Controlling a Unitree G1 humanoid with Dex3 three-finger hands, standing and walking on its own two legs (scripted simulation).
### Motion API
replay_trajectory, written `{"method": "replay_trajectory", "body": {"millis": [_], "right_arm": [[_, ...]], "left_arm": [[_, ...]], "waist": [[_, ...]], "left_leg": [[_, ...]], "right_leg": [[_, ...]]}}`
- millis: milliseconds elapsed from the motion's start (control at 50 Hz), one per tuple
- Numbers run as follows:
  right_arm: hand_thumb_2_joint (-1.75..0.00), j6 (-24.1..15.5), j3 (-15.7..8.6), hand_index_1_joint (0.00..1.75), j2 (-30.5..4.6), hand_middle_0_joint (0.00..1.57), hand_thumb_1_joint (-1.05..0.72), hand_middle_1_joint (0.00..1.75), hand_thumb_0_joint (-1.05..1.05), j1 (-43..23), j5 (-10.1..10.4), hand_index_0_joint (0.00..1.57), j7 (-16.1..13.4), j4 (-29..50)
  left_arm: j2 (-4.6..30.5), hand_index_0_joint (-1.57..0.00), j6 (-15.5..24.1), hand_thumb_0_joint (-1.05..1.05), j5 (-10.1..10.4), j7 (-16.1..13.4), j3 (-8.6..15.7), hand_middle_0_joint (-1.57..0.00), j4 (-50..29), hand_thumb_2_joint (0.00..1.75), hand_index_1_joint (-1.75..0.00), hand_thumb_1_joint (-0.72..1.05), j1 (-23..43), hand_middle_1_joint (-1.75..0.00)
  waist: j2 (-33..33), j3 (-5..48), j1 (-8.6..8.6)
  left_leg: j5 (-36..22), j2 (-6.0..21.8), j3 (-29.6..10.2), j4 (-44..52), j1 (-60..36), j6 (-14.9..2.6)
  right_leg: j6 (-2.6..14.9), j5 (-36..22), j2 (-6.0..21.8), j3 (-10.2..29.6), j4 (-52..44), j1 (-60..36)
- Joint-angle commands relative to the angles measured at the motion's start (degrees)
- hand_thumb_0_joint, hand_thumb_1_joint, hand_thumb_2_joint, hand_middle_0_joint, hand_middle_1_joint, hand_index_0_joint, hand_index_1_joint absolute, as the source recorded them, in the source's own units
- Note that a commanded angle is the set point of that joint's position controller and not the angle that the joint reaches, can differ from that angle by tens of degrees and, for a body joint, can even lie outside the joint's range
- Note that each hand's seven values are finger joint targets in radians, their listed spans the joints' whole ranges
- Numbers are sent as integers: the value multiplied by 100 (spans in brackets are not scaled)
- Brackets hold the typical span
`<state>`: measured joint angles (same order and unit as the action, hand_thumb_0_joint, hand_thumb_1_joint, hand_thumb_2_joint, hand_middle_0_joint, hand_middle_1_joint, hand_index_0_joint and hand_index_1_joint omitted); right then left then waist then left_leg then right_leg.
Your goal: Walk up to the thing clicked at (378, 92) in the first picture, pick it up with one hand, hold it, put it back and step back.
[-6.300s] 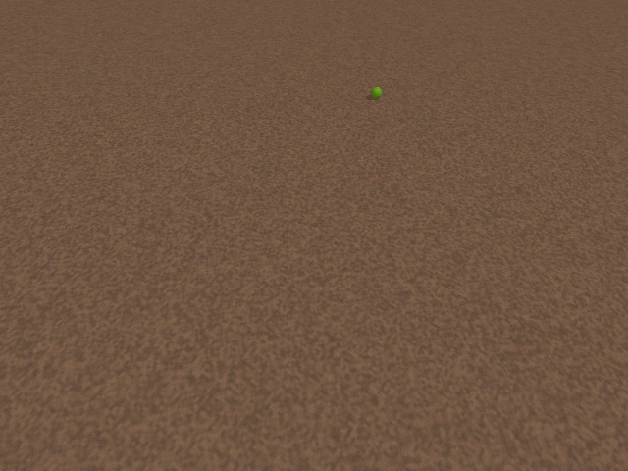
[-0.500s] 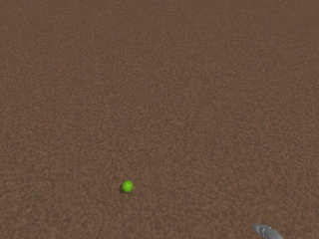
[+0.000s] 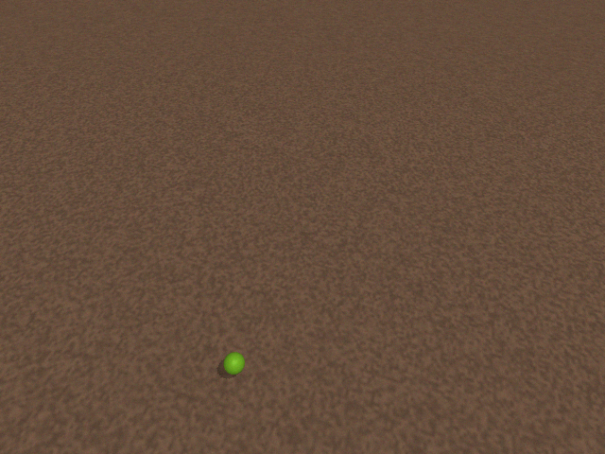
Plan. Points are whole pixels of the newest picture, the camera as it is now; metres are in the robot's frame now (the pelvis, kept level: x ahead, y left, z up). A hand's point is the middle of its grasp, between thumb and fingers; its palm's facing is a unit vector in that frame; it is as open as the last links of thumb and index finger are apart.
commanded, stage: walk up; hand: left
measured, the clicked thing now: (234, 363) +0.49 +0.19 -0.75
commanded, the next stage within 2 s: stand in 0.12 s
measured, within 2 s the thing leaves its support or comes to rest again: neither
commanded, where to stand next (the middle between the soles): +0.07 -0.01 m, yaw -1 degrees
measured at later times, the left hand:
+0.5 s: hand out of the picture +0.09 +0.25 -0.16, palm faces -0.02 -0.94 -0.33, open 7.4 cm
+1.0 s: hand out of the picture +0.12 +0.24 -0.15, palm faces -0.02 -0.94 -0.34, open 7.4 cm
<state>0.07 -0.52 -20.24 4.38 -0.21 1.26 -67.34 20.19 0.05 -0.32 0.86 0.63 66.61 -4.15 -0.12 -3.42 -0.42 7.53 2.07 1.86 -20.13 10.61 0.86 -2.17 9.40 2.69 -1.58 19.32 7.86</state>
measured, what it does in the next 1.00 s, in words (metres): stands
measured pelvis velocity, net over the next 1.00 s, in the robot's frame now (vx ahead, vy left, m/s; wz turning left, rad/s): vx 0.04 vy -0.01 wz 0.00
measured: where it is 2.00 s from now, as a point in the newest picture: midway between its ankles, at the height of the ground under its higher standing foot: outside the picture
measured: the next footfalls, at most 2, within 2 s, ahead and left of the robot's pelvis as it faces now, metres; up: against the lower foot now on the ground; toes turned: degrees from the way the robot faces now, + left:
none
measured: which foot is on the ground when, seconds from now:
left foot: down 0.00-1.00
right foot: down 0.00-1.00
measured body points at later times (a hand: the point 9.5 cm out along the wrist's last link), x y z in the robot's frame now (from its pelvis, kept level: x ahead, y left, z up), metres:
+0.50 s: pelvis +0.02 +0.00 +0.00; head +0.03 +0.00 +0.45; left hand +0.09 +0.30 -0.13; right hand +0.10 -0.31 -0.13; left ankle +0.04 +0.13 -0.75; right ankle +0.01 -0.14 -0.75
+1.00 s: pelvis +0.04 -0.01 +0.00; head +0.05 -0.01 +0.45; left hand +0.12 +0.29 -0.13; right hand +0.12 -0.31 -0.13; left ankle +0.04 +0.13 -0.75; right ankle +0.01 -0.14 -0.75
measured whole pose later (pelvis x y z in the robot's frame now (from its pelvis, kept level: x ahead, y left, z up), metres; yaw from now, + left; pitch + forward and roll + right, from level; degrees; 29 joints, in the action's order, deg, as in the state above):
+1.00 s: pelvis +0.04 -0.01 +0.00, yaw +0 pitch -2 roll +0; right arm -0.4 -0.3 -20.1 4.3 -0.5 0.6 -65.8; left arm 20.2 0.3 -0.4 0.6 0.3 64.5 -5.2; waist 0.0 -2.8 -0.2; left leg 9.7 2.7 1.7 -18.4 7.2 1.9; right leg -1.5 11.9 2.1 -1.9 18.0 4.6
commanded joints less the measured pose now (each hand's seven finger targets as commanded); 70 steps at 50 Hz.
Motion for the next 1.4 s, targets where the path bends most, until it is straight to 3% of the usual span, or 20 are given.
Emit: {"method": "replay_trajectory", "body": {"millis": [0,80,100,140,320,440,680,860,1000,1060,1240,1380], "right_arm": [[-90,-126,-225,30,-1218,20,-90,30,0,-411,-2,20,-91,389],[-90,-113,-215,30,-1200,20,-90,30,0,-368,7,20,-89,406],[-90,-122,-211,30,-1119,20,-90,30,0,-233,-51,20,-106,403],[-90,-136,-222,30,-1216,20,-90,30,0,-260,-71,20,-111,393],[-90,-180,-249,30,-1206,20,-90,30,0,-277,-50,20,-119,453],[-90,-158,-231,30,-1186,20,-90,30,0,-275,-38,20,-118,441],[-90,-172,-215,30,-1177,20,-90,30,0,-309,-30,20,-141,454],[-90,-157,-187,30,-1178,20,-90,30,0,-261,-33,20,-149,467],[-90,-157,-216,30,-1216,20,-90,30,0,-258,-24,20,-152,494],[-90,-152,-204,30,-1204,20,-90,30,0,-256,-28,20,-163,500],[-90,-160,-196,30,-1195,20,-90,30,0,-265,-35,20,-169,523],[-90,-146,-196,30,-1205,20,-90,30,0,-267,-32,20,-165,550]], "left_arm": [[1185,-20,144,0,-15,-99,221,-20,-317,90,-30,90,241,-30],[1213,-20,153,0,-2,-104,220,-20,-354,90,-30,90,265,-30],[1205,-20,133,0,-28,-99,211,-20,-358,90,-30,90,250,-30],[1161,-20,132,0,-32,-81,200,-20,-376,90,-30,90,216,-30],[1192,-20,179,0,-22,-99,192,-20,-455,90,-30,90,136,-30],[1180,-20,170,0,-31,-97,176,-20,-462,90,-30,90,60,-30],[1213,-20,169,0,-15,-119,188,-20,-514,90,-30,90,68,-30],[1205,-20,155,0,-7,-115,193,-20,-515,90,-30,90,143,-30],[1213,-20,172,0,-2,-137,199,-20,-529,90,-30,90,75,-30],[1219,-20,162,0,-11,-135,199,-20,-545,90,-30,90,127,-30],[1223,-20,149,0,-8,-140,201,-20,-571,90,-30,90,59,-30],[1257,-20,148,0,-25,-142,210,-20,-572,90,-30,90,29,-30]], "waist": [[61,623,30],[47,563,10],[-14,654,-63],[173,552,-23],[69,591,-18],[65,479,-17],[11,690,6],[25,561,0],[-18,702,5],[48,654,-13],[51,653,16],[2,537,26]], "left_leg": [[15,591,-642,421,-273,-163],[-44,535,-589,347,-319,-142],[267,577,-622,482,-282,-92],[492,600,-671,549,-190,-109],[-445,633,-592,355,-441,-114],[-201,579,-545,394,-370,-77],[-1035,648,-493,303,-632,-83],[-792,600,-464,356,-525,-69],[-1240,661,-462,268,-745,-83],[-1027,625,-419,273,-659,-68],[-1228,657,-399,296,-761,-64],[-936,670,-410,350,-759,-93]], "right_leg": [[264,-137,512,433,-386,-9],[254,-193,546,479,-420,77],[251,296,529,479,-419,66],[250,259,536,492,-426,49],[242,-175,555,467,-378,30],[227,-88,540,468,-479,37],[240,-908,573,399,-321,-224],[242,-745,588,432,-433,-281],[242,-1175,576,378,-364,-356],[249,-1113,606,432,-421,-393],[279,-1229,577,403,-359,-358],[274,-876,561,400,-423,-249]]}}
